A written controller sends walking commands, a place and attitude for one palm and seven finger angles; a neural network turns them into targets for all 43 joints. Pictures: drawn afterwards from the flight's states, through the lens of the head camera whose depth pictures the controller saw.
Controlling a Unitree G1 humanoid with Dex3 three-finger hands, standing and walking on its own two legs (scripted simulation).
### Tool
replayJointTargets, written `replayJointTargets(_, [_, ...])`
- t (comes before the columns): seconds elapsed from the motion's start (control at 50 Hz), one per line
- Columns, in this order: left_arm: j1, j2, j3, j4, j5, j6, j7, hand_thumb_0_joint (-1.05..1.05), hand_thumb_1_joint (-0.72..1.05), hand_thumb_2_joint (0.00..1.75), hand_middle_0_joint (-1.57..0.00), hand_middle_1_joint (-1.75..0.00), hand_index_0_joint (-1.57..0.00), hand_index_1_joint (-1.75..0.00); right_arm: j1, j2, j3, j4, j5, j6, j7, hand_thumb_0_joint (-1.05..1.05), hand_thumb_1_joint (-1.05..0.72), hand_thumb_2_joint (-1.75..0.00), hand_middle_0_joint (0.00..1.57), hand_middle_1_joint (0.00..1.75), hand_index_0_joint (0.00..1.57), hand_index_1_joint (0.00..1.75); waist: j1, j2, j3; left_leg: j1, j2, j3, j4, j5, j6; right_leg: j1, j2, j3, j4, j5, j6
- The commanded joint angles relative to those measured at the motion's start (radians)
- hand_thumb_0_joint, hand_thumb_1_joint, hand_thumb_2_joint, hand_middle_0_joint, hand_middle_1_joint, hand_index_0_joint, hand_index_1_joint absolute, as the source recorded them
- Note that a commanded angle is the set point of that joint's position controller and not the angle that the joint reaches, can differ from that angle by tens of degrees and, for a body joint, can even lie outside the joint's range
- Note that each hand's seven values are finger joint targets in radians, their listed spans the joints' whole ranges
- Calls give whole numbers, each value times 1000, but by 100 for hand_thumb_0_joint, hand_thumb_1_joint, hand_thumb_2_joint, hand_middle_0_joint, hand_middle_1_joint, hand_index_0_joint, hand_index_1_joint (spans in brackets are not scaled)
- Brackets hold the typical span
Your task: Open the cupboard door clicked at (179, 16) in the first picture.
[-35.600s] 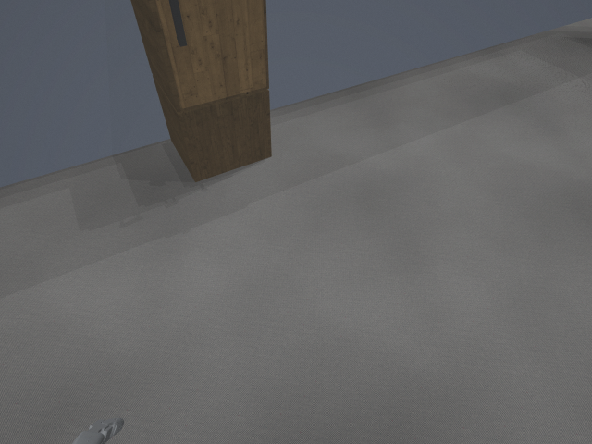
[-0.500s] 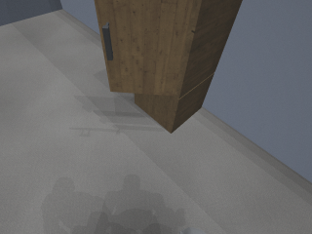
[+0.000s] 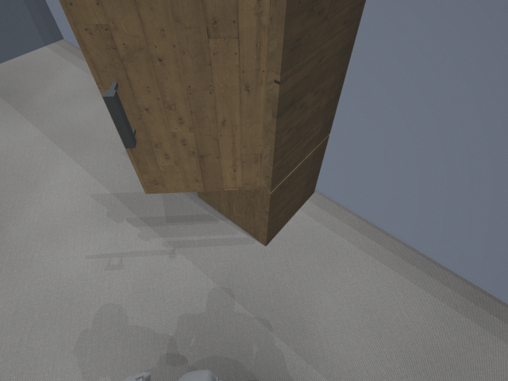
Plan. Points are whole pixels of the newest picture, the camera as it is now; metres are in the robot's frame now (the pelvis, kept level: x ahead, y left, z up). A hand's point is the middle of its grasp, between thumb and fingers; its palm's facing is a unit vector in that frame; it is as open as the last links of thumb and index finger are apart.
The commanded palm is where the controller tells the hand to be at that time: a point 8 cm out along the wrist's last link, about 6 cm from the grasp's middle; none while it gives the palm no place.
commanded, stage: take the last steps up to it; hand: left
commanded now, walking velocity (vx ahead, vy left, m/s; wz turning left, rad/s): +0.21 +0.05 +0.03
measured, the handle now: (123, 115) +0.67 +0.33 +0.00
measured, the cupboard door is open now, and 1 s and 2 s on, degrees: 43 43 43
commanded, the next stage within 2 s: come to a stop and stand still in 0.14 s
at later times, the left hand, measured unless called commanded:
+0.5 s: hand (146, 371) +0.16 +0.20 -0.18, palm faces +0.02 -0.98 -0.20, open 7.3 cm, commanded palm none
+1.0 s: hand out of the picture +0.15 +0.22 -0.18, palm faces +0.03 -0.97 -0.22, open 7.4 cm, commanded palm none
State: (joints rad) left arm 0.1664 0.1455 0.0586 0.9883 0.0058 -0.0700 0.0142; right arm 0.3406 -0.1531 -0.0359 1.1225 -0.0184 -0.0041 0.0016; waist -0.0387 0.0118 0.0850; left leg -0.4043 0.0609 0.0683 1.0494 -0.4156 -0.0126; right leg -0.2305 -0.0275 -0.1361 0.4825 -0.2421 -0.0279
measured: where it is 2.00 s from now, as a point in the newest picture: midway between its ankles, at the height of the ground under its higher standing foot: outside the picture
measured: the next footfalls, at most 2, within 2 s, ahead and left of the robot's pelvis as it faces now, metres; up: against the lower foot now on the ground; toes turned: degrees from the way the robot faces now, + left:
left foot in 0.18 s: +0.17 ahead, +0.14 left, +0.00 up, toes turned +6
right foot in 0.54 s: +0.18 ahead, -0.11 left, +0.00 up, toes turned -5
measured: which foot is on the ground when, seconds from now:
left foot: up 0.00-0.16, down 0.18-0.56, up 0.58-0.92, down 0.94-1.00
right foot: down 0.00-0.18, up 0.20-0.52, down 0.54-1.00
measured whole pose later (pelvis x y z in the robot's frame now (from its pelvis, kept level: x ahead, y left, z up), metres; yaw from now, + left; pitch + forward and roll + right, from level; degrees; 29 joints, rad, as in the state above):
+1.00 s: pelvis +0.09 +0.02 -0.01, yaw +1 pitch -1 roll +0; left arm 0.23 0.20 0.02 0.97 0.02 0.03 0.03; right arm 0.20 -0.20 -0.03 0.94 -0.03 0.04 -0.01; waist 0.00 -0.02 0.06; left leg -0.23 -0.01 0.02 0.57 -0.31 0.01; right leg -0.31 -0.07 -0.08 0.58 -0.24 0.01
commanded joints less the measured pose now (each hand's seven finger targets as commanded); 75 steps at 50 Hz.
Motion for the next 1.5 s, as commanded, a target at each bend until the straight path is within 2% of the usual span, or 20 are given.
replayJointTargets(0.0, [101,116,18,8,19,-1,-1,0,90,90,-20,-30,-20,-30,14,-12,-11,-70,-6,-19,8,0,-90,-90,20,30,20,30,20,-140,-57,-10,40,-8,-185,103,-17,5,-251,144,-277,176,-129])
replayJointTargets(0.12, [102,153,22,38,11,14,-12,0,90,90,-20,-30,-20,-30,34,-51,-13,-66,-11,-47,9,0,-90,-90,20,30,20,30,0,-45,-67,276,-32,53,-570,235,-20,-81,-192,122,-124,-33,-77])
replayJointTargets(0.14, [109,129,14,35,10,21,-16,0,90,90,-20,-30,-20,-30,96,-110,-27,-50,-13,-54,1,0,-90,-90,20,30,20,30,-27,69,-91,378,30,-34,-610,230,5,-156,-139,86,20,-91,-46])
replayJointTargets(0.16, [123,83,5,18,5,25,-18,0,90,90,-20,-30,-20,-30,168,-203,-47,-48,-25,-56,-8,0,-90,-90,20,30,20,30,-50,274,-117,447,235,-310,-712,195,100,-286,-24,-13,261,-251,5])
replayJointTargets(0.18, [76,82,-5,-15,8,25,-17,0,90,90,-20,-30,-20,-30,205,-243,-51,-55,-24,-44,-19,0,-90,-90,20,30,20,30,-66,271,-107,427,360,-471,-796,211,200,-354,5,25,491,-368,12])
replayJointTargets(0.2, [47,91,-1,-22,14,24,-15,0,90,90,-20,-30,-20,-30,160,-240,-45,-70,-24,-39,-23,0,-90,-90,20,30,20,30,-52,157,-74,356,372,-457,-809,187,238,-366,-34,82,596,-359,2])
replayJointTargets(0.28, [129,54,-16,55,6,53,-10,0,90,90,-20,-30,-20,-30,-54,-123,6,-116,-13,-55,-47,0,-90,-90,20,30,20,30,58,78,-44,185,241,-166,-771,723,157,-199,-86,144,494,-144,46])
replayJointTargets(0.34, [169,78,-17,71,2,83,3,0,90,90,-20,-30,-20,-30,-87,-151,-2,-113,-3,-38,-55,0,-90,-90,20,30,20,30,59,91,-138,241,227,-80,-706,917,146,-88,-49,96,336,-119,62])
replayJointTargets(0.46, [143,115,3,17,15,112,4,0,90,90,-20,-30,-20,-30,-109,-203,-42,-111,-5,12,-57,0,-90,-90,20,30,20,30,53,155,-88,195,242,-114,-647,743,151,-43,-21,79,182,-53,44])
replayJointTargets(0.5, [171,142,9,8,19,98,6,0,90,90,-20,-30,-20,-30,-127,-192,-48,-124,-1,21,-52,0,-90,-90,20,30,20,30,71,83,-101,178,171,-76,-554,601,90,17,-49,129,25,224,29])
replayJointTargets(0.54, [135,237,20,-4,25,79,12,0,90,90,-20,-30,-20,-30,-77,-109,-43,-133,13,32,-38,0,-90,-90,20,30,20,30,41,-225,-145,81,-36,53,-335,61,-11,78,-307,372,-87,630,-103])
replayJointTargets(0.56, [137,243,13,-5,20,71,12,0,90,90,-20,-30,-20,-30,-97,-105,-40,-137,16,42,-32,0,-90,-90,20,30,20,30,63,-202,-140,78,-65,0,-180,-165,-14,37,-371,372,-133,669,-174])
replayJointTargets(0.66, [84,202,16,-15,13,64,31,0,90,90,-20,-30,-20,-30,-146,-113,-36,-127,12,58,-27,0,-90,-90,20,30,20,30,62,-172,-146,-50,-55,-97,-14,-104,-34,171,-294,306,-92,764,-168])
replayJointTargets(0.78, [93,228,31,-13,21,69,33,0,90,90,-20,-30,-20,-30,-164,-100,-24,-135,14,51,-18,0,-90,-90,20,30,20,30,88,-180,-162,36,-62,-61,-290,-74,-41,209,-289,299,-113,613,-168])
replayJointTargets(0.86, [36,223,26,-8,14,74,24,0,90,90,-20,-30,-20,-30,-62,-91,-18,-98,11,36,-19,0,-90,-90,20,30,20,30,33,-174,-144,263,-74,-23,-619,160,-25,50,-228,260,-91,321,-88])
replayJointTargets(0.88, [27,295,-12,-91,7,65,39,0,90,90,-20,-30,-20,-30,-80,-184,-15,-221,-7,28,-3,0,-90,-90,20,30,20,30,-19,16,-86,237,-51,-97,-702,226,0,74,-165,239,29,260,-43])
replayJointTargets(0.92, [90,182,1,-110,7,73,35,0,90,90,-20,-30,-20,-30,-141,-196,-38,-275,-23,3,-20,0,-90,-90,20,30,20,30,33,248,-250,214,69,-160,-633,272,47,-7,-78,108,94,-21,-2])
replayJointTargets(0.96, [126,169,-7,-114,14,77,26,0,90,90,-20,-30,-20,-30,-154,-199,-29,-311,-20,14,-22,0,-90,-90,20,30,20,30,49,89,-186,85,48,-140,-595,102,55,38,-58,99,37,-67,-1])
replayJointTargets(1.06, [126,163,-26,-126,22,82,16,0,90,90,-20,-30,-20,-30,-93,-195,-22,-328,-9,3,-19,0,-90,-90,20,30,20,30,39,30,27,-41,57,-177,-672,48,65,-53,-36,97,73,-23,12])
replayJointTargets(1.48, [121,241,-12,-76,17,57,12,0,90,90,-20,-30,-20,-30,-69,-235,-28,-224,-2,-19,-15,0,-90,-90,20,30,20,30,41,1,-26,57,41,-161,-737,0,64,-4,-82,175,-63,-31,9])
